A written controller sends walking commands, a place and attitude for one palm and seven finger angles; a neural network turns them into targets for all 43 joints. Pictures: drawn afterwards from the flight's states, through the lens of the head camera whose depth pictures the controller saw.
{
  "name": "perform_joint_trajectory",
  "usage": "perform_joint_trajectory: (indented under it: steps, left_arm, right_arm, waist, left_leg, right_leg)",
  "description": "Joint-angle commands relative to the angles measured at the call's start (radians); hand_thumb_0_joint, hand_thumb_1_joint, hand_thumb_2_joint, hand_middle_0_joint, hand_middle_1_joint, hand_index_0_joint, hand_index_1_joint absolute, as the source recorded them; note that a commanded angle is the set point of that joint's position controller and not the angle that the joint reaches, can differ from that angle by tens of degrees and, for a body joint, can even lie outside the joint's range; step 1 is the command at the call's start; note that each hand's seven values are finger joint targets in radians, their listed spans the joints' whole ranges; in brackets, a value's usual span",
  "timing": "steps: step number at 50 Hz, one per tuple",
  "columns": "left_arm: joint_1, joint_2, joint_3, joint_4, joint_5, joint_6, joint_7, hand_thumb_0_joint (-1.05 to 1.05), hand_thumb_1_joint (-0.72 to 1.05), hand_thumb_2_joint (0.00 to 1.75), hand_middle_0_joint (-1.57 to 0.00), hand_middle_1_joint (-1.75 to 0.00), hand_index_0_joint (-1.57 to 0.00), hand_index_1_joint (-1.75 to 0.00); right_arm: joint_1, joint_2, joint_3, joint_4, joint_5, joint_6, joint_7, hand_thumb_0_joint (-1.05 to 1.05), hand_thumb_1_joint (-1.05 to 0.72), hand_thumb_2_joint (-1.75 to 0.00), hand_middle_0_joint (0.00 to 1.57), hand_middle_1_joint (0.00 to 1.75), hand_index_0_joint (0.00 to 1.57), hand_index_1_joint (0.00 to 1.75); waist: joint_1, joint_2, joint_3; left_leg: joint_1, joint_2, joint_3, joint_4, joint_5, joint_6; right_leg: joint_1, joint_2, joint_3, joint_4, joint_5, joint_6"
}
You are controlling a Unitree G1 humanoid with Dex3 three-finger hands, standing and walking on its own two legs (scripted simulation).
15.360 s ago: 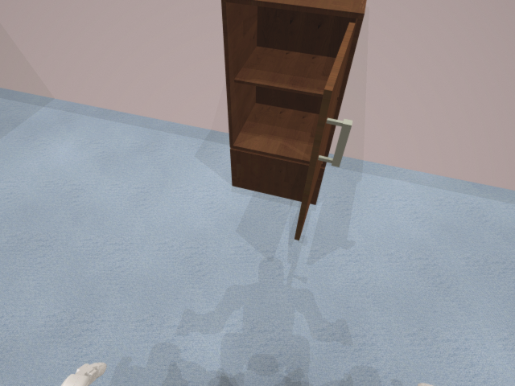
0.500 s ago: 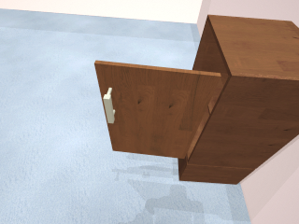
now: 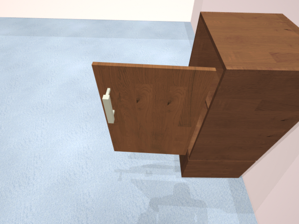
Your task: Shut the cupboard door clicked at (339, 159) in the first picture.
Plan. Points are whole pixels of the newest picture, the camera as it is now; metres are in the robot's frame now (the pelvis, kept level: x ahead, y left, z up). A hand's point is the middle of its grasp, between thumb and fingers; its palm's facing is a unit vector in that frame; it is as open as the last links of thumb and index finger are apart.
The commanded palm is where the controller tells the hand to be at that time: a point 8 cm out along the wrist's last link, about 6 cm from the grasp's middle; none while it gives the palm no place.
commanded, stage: look again from close up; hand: left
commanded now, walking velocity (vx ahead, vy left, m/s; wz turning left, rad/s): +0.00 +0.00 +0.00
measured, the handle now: (109, 106) +0.53 +0.18 -0.05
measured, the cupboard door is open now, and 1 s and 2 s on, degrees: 87 87 87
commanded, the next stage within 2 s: shuffle to correct the standing spot in 0.38 s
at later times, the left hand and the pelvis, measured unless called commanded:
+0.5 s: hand out of the picture +0.00 +0.17 -0.17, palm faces +0.00 -0.98 -0.18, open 7.4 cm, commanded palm none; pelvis +0.00 +0.01 +0.00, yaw -1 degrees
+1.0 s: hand out of the picture +0.02 +0.15 -0.19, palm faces +0.08 -0.99 -0.15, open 7.4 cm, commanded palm none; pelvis +0.09 +0.00 -0.01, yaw +0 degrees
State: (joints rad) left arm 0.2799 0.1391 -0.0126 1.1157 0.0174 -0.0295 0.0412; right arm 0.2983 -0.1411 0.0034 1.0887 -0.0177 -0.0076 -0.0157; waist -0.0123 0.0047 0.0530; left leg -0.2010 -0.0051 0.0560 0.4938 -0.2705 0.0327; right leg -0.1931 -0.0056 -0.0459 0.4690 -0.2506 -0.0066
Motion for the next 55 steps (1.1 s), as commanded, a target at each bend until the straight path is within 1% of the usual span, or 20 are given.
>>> perform_joint_trajectory:
  steps: [1,6,10,24,29,33,37,39,41,42,43,45,47,48,49,50,51,52,53,55]
  left_arm:
    - [0.042,0.117,0.014,-0.056,-0.005,-0.009,0.001,0.00,0.90,0.90,-0.20,-0.30,-0.20,-0.30]
    - [0.048,0.095,0.010,-0.058,-0.005,0.005,-0.003,0.00,0.90,0.90,-0.20,-0.30,-0.20,-0.30]
    - [0.054,0.094,0.013,-0.064,-0.003,0.011,-0.005,0.00,0.90,0.90,-0.20,-0.30,-0.20,-0.30]
    - [0.066,0.106,0.012,-0.049,-0.007,0.001,-0.006,0.00,0.90,0.90,-0.20,-0.30,-0.20,-0.30]
    - [0.079,0.098,0.019,-0.041,0.006,0.011,-0.017,0.00,0.90,0.90,-0.20,-0.30,-0.20,-0.30]
    - [0.096,0.085,0.026,-0.044,0.012,0.007,-0.026,0.00,0.90,0.90,-0.20,-0.30,-0.20,-0.30]
    - [0.133,0.089,0.035,-0.034,0.010,-0.008,-0.028,0.00,0.90,0.90,-0.20,-0.30,-0.20,-0.30]
    - [0.179,0.110,0.044,-0.019,0.007,-0.016,-0.024,0.00,0.90,0.90,-0.20,-0.30,-0.20,-0.30]
    - [0.256,0.149,0.059,0.008,0.003,-0.024,-0.017,0.00,0.90,0.90,-0.20,-0.30,-0.20,-0.30]
    - [0.289,0.156,0.064,0.014,0.006,-0.027,-0.012,0.00,0.90,0.90,-0.20,-0.30,-0.20,-0.30]
    - [0.306,0.148,0.066,0.018,0.014,-0.031,-0.008,0.00,0.90,0.90,-0.20,-0.30,-0.20,-0.30]
    - [0.274,0.135,0.064,0.008,0.022,-0.027,0.002,0.00,0.90,0.90,-0.20,-0.30,-0.20,-0.30]
    - [0.157,0.120,0.052,-0.026,0.011,-0.015,0.006,0.00,0.90,0.90,-0.20,-0.30,-0.20,-0.30]
    - [0.114,0.114,0.048,-0.035,0.000,-0.011,0.010,0.00,0.90,0.90,-0.20,-0.30,-0.20,-0.30]
    - [0.116,0.090,0.042,-0.045,-0.017,-0.007,0.010,0.00,0.90,0.90,-0.20,-0.30,-0.20,-0.30]
    - [0.126,0.062,0.032,-0.053,-0.029,-0.005,0.016,0.00,0.90,0.90,-0.20,-0.30,-0.20,-0.30]
    - [0.153,0.071,0.040,-0.052,-0.018,0.010,0.022,0.00,0.90,0.90,-0.20,-0.30,-0.20,-0.30]
    - [0.123,0.071,0.039,-0.053,-0.011,0.026,0.025,0.00,0.90,0.90,-0.20,-0.30,-0.20,-0.30]
    - [0.088,0.077,0.036,-0.051,-0.006,0.034,0.023,0.00,0.90,0.90,-0.20,-0.30,-0.20,-0.30]
    - [0.084,0.064,0.039,-0.053,-0.001,0.045,0.017,0.00,0.90,0.90,-0.20,-0.30,-0.20,-0.30]
  right_arm:
    - [0.049,-0.098,-0.006,-0.071,0.003,-0.029,-0.007,0.00,-0.90,-0.90,0.20,0.30,0.20,0.30]
    - [0.064,-0.115,-0.004,-0.075,0.004,-0.028,-0.009,0.00,-0.90,-0.90,0.20,0.30,0.20,0.30]
    - [0.064,-0.122,-0.005,-0.064,0.002,-0.027,-0.007,0.00,-0.90,-0.90,0.20,0.30,0.20,0.30]
    - [0.044,-0.110,-0.002,-0.017,0.006,-0.037,-0.010,0.00,-0.90,-0.90,0.20,0.30,0.20,0.30]
    - [0.043,-0.120,-0.012,-0.009,-0.002,-0.023,-0.005,0.00,-0.90,-0.90,0.20,0.30,0.20,0.30]
    - [0.042,-0.131,-0.023,-0.018,-0.002,-0.024,-0.004,0.00,-0.90,-0.90,0.20,0.30,0.20,0.30]
    - [0.050,-0.107,-0.022,-0.029,0.001,-0.039,-0.007,0.00,-0.90,-0.90,0.20,0.30,0.20,0.30]
    - [0.034,-0.085,-0.017,-0.038,0.001,-0.049,-0.008,0.00,-0.90,-0.90,0.20,0.30,0.20,0.30]
    - [0.004,-0.062,-0.015,-0.056,-0.001,-0.052,-0.006,0.00,-0.90,-0.90,0.20,0.30,0.20,0.30]
    - [-0.029,-0.056,-0.017,-0.070,-0.002,-0.050,-0.006,0.00,-0.90,-0.90,0.20,0.30,0.20,0.30]
    - [-0.071,-0.058,-0.018,-0.084,-0.001,-0.054,-0.004,0.00,-0.90,-0.90,0.20,0.30,0.20,0.30]
    - [-0.103,-0.045,-0.016,-0.090,0.006,-0.054,-0.004,0.00,-0.90,-0.90,0.20,0.30,0.20,0.30]
    - [-0.010,-0.021,-0.007,-0.043,0.013,-0.049,-0.009,0.00,-0.90,-0.90,0.20,0.30,0.20,0.30]
    - [0.102,-0.034,-0.006,0.004,0.011,-0.054,-0.014,0.00,-0.90,-0.90,0.20,0.30,0.20,0.30]
    - [0.162,-0.107,-0.018,0.021,0.002,-0.059,-0.027,0.00,-0.90,-0.90,0.20,0.30,0.20,0.30]
    - [0.181,-0.153,-0.022,0.019,0.008,-0.056,-0.035,0.00,-0.90,-0.90,0.20,0.30,0.20,0.30]
    - [0.119,-0.158,-0.023,0.002,0.013,-0.038,-0.034,0.00,-0.90,-0.90,0.20,0.30,0.20,0.30]
    - [0.054,-0.163,-0.020,-0.017,0.011,-0.037,-0.040,0.00,-0.90,-0.90,0.20,0.30,0.20,0.30]
    - [0.029,-0.137,-0.016,-0.021,0.010,-0.034,-0.044,0.00,-0.90,-0.90,0.20,0.30,0.20,0.30]
    - [0.009,-0.133,-0.020,-0.032,0.007,-0.020,-0.046,0.00,-0.90,-0.90,0.20,0.30,0.20,0.30]
  waist:
    - [0.003,0.087,-0.027]
    - [0.010,-0.014,0.047]
    - [0.016,-0.024,0.086]
    - [0.015,-0.003,-0.017]
    - [0.014,0.033,0.057]
    - [0.020,0.066,0.109]
    - [0.029,-0.027,0.079]
    - [0.043,-0.124,0.039]
    - [0.062,-0.229,0.009]
    - [0.078,-0.242,0.018]
    - [0.094,-0.194,0.029]
    - [0.082,-0.115,0.032]
    - [0.008,-0.078,-0.006]
    - [-0.039,-0.059,-0.055]
    - [-0.046,0.073,-0.115]
    - [-0.031,0.208,-0.160]
    - [0.002,0.150,-0.161]
    - [0.014,0.184,-0.071]
    - [0.011,0.151,-0.011]
    - [0.015,0.120,0.018]
  left_leg:
    - [-0.050,0.100,-0.132,-0.093,0.092,0.008]
    - [-0.104,0.105,-0.152,-0.153,-0.008,0.020]
    - [-0.139,0.105,-0.171,-0.208,-0.101,0.022]
    - [0.001,0.095,-0.108,-0.149,0.135,0.016]
    - [-0.062,0.104,-0.131,-0.178,-0.210,0.031]
    - [-0.102,0.134,-0.174,-0.210,-0.295,0.058]
    - [-0.105,0.106,-0.120,-0.096,-0.095,0.058]
    - [-0.146,0.048,-0.031,0.053,0.013,0.035]
    - [-0.272,0.002,0.043,0.217,-0.108,0.007]
    - [-0.349,0.006,0.045,0.289,-0.217,0.003]
    - [-0.413,0.013,0.030,0.353,-0.274,0.003]
    - [-0.398,0.035,0.002,0.309,-0.285,0.000]
    - [-0.123,0.008,0.024,0.029,-0.049,-0.013]
    - [0.062,0.014,0.008,-0.084,0.253,-0.008]
    - [0.229,0.171,-0.150,-0.046,0.694,0.060]
    - [0.275,0.340,-0.290,-0.060,1.176,0.174]
    - [0.222,0.370,-0.233,-0.081,1.145,0.214]
    - [0.144,0.370,-0.249,-0.094,1.141,0.220]
    - [0.119,0.345,-0.226,-0.110,1.101,0.198]
    - [0.129,0.305,-0.184,-0.097,1.088,0.172]
  right_leg:
    - [-0.014,-0.093,0.094,-0.046,0.009,-0.048]
    - [-0.030,-0.077,0.079,-0.040,-0.026,-0.037]
    - [-0.038,-0.071,0.080,-0.036,-0.037,-0.034]
    - [-0.010,-0.099,0.105,-0.067,0.096,-0.028]
    - [-0.070,-0.071,0.086,-0.039,-0.183,-0.046]
    - [-0.093,-0.044,0.059,0.015,-0.187,-0.053]
    - [-0.035,-0.067,0.105,0.000,-0.091,-0.073]
    - [0.057,-0.132,0.186,-0.041,0.042,-0.100]
    - [0.190,-0.247,0.315,-0.093,0.271,-0.166]
    - [0.246,-0.286,0.355,-0.101,0.387,-0.211]
    - [0.281,-0.312,0.372,-0.096,0.514,-0.242]
    - [0.284,-0.307,0.297,-0.049,0.743,-0.243]
    - [0.148,-0.201,0.134,0.049,0.817,-0.149]
    - [0.065,-0.142,0.082,0.164,0.755,-0.090]
    - [-0.082,-0.063,0.032,0.269,0.459,-0.021]
    - [-0.136,-0.017,0.013,0.358,-0.170,0.012]
    - [-0.109,-0.033,0.055,0.389,-0.374,0.004]
    - [-0.125,-0.043,0.064,0.389,-0.390,0.012]
    - [-0.146,-0.061,0.070,0.381,-0.357,0.016]
    - [-0.172,-0.064,0.035,0.351,-0.287,0.021]
